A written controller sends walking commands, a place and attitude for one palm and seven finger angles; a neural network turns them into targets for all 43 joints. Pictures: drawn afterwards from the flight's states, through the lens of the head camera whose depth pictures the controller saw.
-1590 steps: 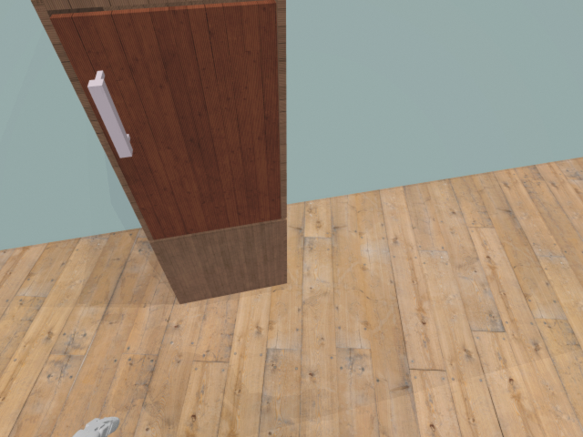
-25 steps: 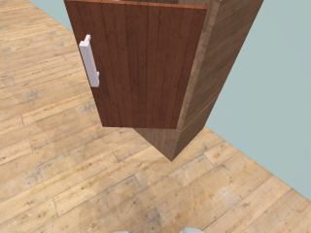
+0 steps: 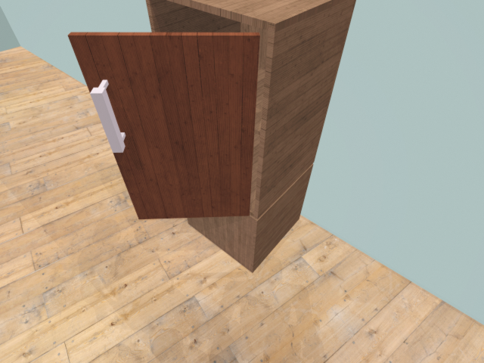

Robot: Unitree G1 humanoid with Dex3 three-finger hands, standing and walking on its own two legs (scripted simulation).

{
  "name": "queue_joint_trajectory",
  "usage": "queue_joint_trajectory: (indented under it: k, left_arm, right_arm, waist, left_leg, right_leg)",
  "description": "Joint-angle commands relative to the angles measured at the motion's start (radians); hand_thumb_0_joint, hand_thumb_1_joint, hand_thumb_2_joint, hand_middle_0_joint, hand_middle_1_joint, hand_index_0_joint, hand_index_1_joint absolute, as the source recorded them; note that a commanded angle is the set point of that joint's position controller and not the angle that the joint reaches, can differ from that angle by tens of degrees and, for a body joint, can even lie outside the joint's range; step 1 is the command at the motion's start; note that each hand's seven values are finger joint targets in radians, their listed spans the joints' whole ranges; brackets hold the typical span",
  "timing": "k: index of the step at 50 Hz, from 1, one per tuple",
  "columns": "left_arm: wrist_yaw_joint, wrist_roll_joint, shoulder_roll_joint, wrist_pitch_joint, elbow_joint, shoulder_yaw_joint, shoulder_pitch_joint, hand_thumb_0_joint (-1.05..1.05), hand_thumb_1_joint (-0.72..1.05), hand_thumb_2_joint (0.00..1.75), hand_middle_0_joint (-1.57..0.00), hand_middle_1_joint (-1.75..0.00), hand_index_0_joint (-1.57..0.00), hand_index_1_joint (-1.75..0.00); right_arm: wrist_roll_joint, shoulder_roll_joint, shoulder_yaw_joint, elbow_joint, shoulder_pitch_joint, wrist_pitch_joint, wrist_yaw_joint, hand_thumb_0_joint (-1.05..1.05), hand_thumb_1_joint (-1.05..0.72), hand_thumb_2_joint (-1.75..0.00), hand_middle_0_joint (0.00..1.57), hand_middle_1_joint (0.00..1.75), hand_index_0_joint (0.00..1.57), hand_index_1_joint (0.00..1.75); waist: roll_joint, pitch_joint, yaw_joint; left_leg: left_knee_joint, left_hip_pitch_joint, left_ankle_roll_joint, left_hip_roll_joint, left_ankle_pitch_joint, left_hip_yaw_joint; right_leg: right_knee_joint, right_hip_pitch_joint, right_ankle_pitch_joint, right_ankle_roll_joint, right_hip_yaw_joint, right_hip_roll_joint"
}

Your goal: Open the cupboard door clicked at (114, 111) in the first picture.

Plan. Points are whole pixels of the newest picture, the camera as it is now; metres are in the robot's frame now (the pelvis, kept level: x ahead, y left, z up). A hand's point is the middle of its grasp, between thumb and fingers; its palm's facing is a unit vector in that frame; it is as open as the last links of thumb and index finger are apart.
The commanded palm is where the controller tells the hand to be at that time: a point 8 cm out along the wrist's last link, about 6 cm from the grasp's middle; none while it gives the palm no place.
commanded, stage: come to a stop and stand still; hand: left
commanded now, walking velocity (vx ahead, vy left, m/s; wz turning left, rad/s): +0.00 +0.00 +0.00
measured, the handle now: (111, 117) +0.60 +0.33 +0.10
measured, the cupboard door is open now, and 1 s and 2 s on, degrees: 43 43 43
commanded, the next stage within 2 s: look again from close up in 0.28 s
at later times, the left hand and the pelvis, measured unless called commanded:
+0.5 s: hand out of the picture -0.02 +0.15 -0.16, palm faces +0.07 -0.99 -0.14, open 7.3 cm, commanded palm none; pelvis +0.01 +0.00 +0.01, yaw +1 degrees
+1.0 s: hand out of the picture +0.02 +0.16 -0.16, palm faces +0.06 -0.99 -0.16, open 7.3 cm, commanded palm none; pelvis +0.04 +0.00 +0.02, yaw +1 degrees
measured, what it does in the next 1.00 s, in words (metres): stands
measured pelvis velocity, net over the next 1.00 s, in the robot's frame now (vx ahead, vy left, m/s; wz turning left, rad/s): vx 0.04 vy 0.00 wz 0.02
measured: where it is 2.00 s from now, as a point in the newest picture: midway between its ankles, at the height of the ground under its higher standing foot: outside the picture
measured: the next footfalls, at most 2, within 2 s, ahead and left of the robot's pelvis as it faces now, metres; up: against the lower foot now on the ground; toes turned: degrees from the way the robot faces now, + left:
right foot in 1.80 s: +0.09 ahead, -0.09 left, +0.00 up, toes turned +1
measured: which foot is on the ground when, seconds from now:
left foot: down 0.00-1.00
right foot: down 0.00-1.00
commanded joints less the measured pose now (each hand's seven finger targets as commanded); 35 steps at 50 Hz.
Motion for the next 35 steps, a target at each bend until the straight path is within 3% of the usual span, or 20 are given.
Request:
queue_joint_trajectory:
  k: [1,3,5,6,10,16,20,24,35]
  left_arm:
    - [0.003,-0.001,0.132,-0.026,-0.043,0.014,0.033,0.00,0.90,0.90,-0.20,-0.30,-0.20,-0.30]
    - [0.007,-0.001,0.124,-0.022,-0.048,0.014,0.000,0.00,0.90,0.90,-0.20,-0.30,-0.20,-0.30]
    - [0.006,-0.001,0.115,-0.022,-0.038,0.011,0.016,0.00,0.90,0.90,-0.20,-0.30,-0.20,-0.30]
    - [0.005,-0.003,0.106,-0.021,-0.029,0.009,0.037,0.00,0.90,0.90,-0.20,-0.30,-0.20,-0.30]
    - [0.004,0.002,0.089,-0.019,0.012,0.007,0.121,0.00,0.90,0.90,-0.20,-0.30,-0.20,-0.30]
    - [0.003,0.000,0.067,-0.035,0.058,-0.001,0.160,0.00,0.90,0.90,-0.20,-0.30,-0.20,-0.30]
    - [0.005,-0.001,0.058,-0.042,0.082,-0.008,0.163,0.00,0.90,0.90,-0.20,-0.30,-0.20,-0.30]
    - [0.006,-0.002,0.045,-0.042,0.104,-0.011,0.177,0.00,0.90,0.90,-0.20,-0.30,-0.20,-0.30]
    - [0.011,0.001,0.036,-0.041,0.130,-0.014,0.179,0.00,0.90,0.90,-0.20,-0.30,-0.20,-0.30]
  right_arm:
    - [0.007,-0.077,-0.020,-0.060,0.020,-0.017,0.001,0.00,-0.90,-0.90,0.20,0.30,0.20,0.30]
    - [0.005,-0.075,-0.021,-0.030,0.059,-0.013,0.003,0.00,-0.90,-0.90,0.20,0.30,0.20,0.30]
    - [0.006,-0.066,-0.014,-0.007,0.085,-0.020,0.002,0.00,-0.90,-0.90,0.20,0.30,0.20,0.30]
    - [0.005,-0.074,-0.013,-0.003,0.076,-0.024,0.000,0.00,-0.90,-0.90,0.20,0.30,0.20,0.30]
    - [0.004,-0.094,-0.013,0.005,0.041,-0.026,-0.002,0.00,-0.90,-0.90,0.20,0.30,0.20,0.30]
    - [0.010,-0.077,-0.005,0.034,0.057,-0.041,-0.006,0.00,-0.90,-0.90,0.20,0.30,0.20,0.30]
    - [0.015,-0.064,0.001,0.060,0.063,-0.047,-0.008,0.00,-0.90,-0.90,0.20,0.30,0.20,0.30]
    - [0.016,-0.066,0.004,0.077,0.054,-0.051,-0.011,0.00,-0.90,-0.90,0.20,0.30,0.20,0.30]
    - [0.018,-0.063,0.006,0.103,0.038,-0.055,-0.015,0.00,-0.90,-0.90,0.20,0.30,0.20,0.30]
  waist:
    - [-0.195,0.056,-0.013]
    - [-0.193,0.090,-0.030]
    - [-0.074,0.089,-0.033]
    - [-0.017,0.103,-0.019]
    - [0.032,0.123,0.018]
    - [-0.004,0.064,0.017]
    - [-0.018,0.066,0.012]
    - [0.018,0.074,0.018]
    - [-0.012,0.087,0.022]
  left_leg:
    - [-0.077,0.054,-0.018,0.016,-0.096,-0.067]
    - [-0.056,0.112,-0.021,0.017,-0.061,-0.066]
    - [-0.137,0.142,-0.013,0.031,-0.048,-0.093]
    - [-0.179,0.109,-0.007,0.047,-0.078,-0.119]
    - [-0.288,-0.023,0.007,0.082,-0.229,-0.183]
    - [-0.266,0.040,0.004,0.077,-0.103,-0.162]
    - [-0.254,0.073,-0.002,0.075,-0.020,-0.145]
    - [-0.272,0.074,0.001,0.082,-0.017,-0.151]
    - [-0.285,0.103,0.004,0.086,0.054,-0.150]
  right_leg:
    - [-0.376,-0.124,-0.245,-0.085,0.230,-0.162]
    - [-0.390,-0.208,-0.278,-0.085,0.199,-0.157]
    - [-0.331,-0.202,-0.204,-0.062,0.139,-0.112]
    - [-0.301,-0.180,-0.174,-0.051,0.118,-0.088]
    - [-0.274,-0.072,-0.163,-0.036,0.089,-0.059]
    - [-0.283,-0.029,-0.047,-0.039,0.093,-0.078]
    - [-0.292,-0.021,0.007,-0.039,0.092,-0.087]
    - [-0.281,-0.003,0.046,-0.034,0.078,-0.083]
    - [-0.278,0.026,0.106,-0.023,0.058,-0.083]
